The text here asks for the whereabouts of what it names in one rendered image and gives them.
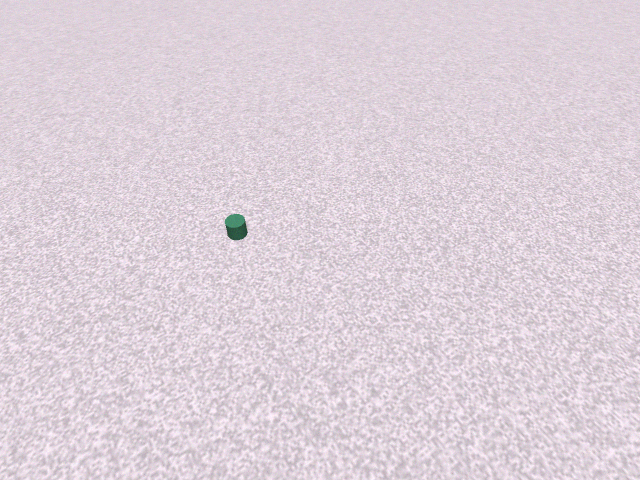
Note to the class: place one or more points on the tin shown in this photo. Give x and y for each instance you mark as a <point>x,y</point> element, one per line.
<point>236,226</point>

